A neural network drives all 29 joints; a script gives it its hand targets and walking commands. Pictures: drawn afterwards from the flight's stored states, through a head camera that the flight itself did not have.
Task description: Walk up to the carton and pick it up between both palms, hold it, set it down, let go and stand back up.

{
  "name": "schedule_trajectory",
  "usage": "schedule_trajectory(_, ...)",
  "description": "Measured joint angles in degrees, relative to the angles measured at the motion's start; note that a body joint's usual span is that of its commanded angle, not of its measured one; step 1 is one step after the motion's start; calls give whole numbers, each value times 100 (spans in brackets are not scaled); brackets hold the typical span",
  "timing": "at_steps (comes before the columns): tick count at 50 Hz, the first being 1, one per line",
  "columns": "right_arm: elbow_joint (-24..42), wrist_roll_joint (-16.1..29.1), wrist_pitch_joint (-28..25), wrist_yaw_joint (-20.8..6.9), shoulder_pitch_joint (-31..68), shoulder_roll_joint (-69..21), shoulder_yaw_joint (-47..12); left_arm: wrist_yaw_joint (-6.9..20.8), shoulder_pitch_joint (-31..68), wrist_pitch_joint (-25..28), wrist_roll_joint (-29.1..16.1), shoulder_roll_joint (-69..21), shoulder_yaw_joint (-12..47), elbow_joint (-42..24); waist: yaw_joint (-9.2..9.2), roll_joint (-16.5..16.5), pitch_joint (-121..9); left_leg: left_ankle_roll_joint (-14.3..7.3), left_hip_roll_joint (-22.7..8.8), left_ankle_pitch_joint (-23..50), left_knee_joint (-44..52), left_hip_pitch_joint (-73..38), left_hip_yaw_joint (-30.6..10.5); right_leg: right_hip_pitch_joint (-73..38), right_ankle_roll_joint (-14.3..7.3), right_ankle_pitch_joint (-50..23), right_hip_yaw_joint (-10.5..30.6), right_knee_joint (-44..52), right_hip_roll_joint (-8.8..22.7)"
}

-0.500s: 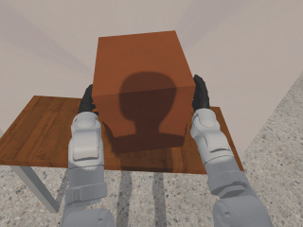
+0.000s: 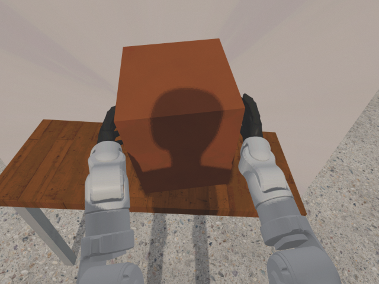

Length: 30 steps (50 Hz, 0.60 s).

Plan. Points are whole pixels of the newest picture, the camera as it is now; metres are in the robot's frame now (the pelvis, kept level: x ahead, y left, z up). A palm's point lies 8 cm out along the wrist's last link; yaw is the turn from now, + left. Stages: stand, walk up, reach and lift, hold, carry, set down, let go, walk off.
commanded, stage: hold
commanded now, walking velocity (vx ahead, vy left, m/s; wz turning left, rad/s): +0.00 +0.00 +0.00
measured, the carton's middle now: (179, 120) +0.42 +0.01 +0.15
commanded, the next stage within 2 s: none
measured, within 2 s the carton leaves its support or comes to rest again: neither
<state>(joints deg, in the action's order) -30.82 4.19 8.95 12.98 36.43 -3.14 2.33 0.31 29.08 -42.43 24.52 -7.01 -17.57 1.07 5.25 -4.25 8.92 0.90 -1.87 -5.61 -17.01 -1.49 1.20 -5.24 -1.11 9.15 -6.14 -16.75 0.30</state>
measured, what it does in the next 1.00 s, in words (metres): stands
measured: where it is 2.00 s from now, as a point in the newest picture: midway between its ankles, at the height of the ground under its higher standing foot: outside the picture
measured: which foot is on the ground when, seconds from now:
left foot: down 0.00-1.00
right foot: down 0.00-1.00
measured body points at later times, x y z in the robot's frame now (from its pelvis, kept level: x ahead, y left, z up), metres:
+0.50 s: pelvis +0.00 +0.00 +0.00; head -0.03 +0.03 +0.45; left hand +0.37 +0.15 +0.15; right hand +0.37 -0.14 +0.17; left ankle +0.06 +0.13 -0.75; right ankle +0.02 -0.10 -0.75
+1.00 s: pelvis +0.00 +0.00 +0.00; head -0.02 +0.03 +0.45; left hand +0.37 +0.16 +0.15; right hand +0.39 -0.12 +0.18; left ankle +0.06 +0.13 -0.75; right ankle +0.02 -0.10 -0.75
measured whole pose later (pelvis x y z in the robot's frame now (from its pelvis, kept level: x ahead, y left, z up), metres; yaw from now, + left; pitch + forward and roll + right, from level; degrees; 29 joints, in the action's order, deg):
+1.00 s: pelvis +0.00 +0.00 +0.00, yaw +0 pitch -11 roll +0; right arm -34.4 3.3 8.3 13.5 40.5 -3.4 3.7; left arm 0.5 32.4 -41.0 23.9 -5.5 -19.1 5.4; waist 4.2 -4.1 7.9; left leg 0.5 -1.7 -5.5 -17.5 0.8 1.8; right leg -2.8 -0.8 8.9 -5.8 -17.2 0.5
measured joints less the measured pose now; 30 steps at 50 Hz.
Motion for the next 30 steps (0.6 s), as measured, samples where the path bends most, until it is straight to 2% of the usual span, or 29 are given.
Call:
schedule_trajectory(8,-44,-65,-21,-5,3,-49,70,56,46,11,61,-1,-37,59,0,-27,28,-2,9,26,41,-46,-1,-30,0,-1,-8,1,9)
schedule_trajectory(21,-109,-60,-97,-53,70,-1,112,-34,96,31,11,-5,9,78,-5,-20,31,-12,11,29,30,23,27,50,6,-11,10,-16,14)
schedule_trajectory(30,-84,9,-45,-36,38,36,26,-1,33,2,43,-27,4,31,-5,-36,25,-10,1,0,21,-28,36,-14,4,-6,16,13,3)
